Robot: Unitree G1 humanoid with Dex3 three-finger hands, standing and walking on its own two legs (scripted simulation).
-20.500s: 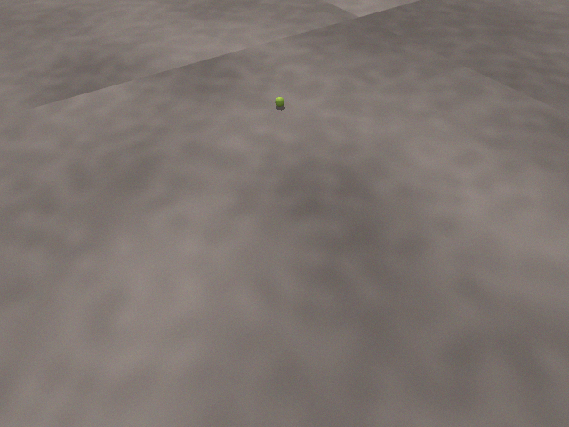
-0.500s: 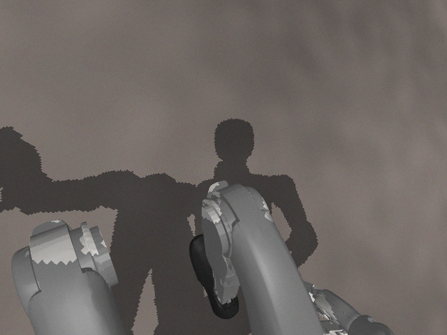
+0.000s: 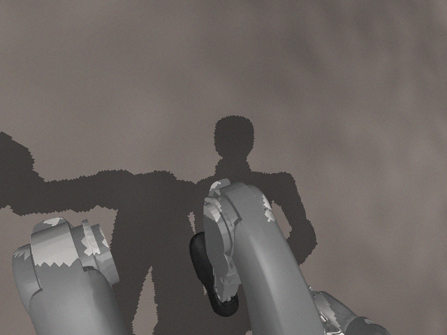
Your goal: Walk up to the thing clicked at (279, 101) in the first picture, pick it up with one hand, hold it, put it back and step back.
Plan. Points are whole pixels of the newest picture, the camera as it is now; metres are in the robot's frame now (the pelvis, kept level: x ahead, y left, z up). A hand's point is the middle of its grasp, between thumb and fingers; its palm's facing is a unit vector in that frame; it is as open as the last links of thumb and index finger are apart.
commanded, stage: close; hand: left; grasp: from above
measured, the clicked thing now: out of the picture +0.39 +0.35 -0.27
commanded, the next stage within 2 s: settle in 0.82 s
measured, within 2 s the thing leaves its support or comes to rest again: leaves its support in 1.22 s
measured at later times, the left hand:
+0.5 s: hand out of the picture +0.38 +0.35 -0.25, palm faces -0.42 -0.21 -0.88, open 9.1 cm
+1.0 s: hand out of the picture +0.38 +0.35 -0.25, palm faces -0.41 -0.18 -0.89, open 7.9 cm
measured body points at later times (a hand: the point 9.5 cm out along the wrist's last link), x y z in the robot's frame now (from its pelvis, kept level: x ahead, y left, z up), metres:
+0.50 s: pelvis +0.00 +0.00 +0.00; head +0.25 +0.14 +0.34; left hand +0.40 +0.36 -0.20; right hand +0.09 -0.25 -0.06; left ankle +0.07 +0.13 -0.26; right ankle +0.11 -0.12 -0.26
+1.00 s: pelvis +0.00 +0.00 +0.00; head +0.25 +0.14 +0.34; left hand +0.40 +0.36 -0.20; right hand +0.08 -0.25 -0.06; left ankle +0.07 +0.13 -0.26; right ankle +0.11 -0.12 -0.26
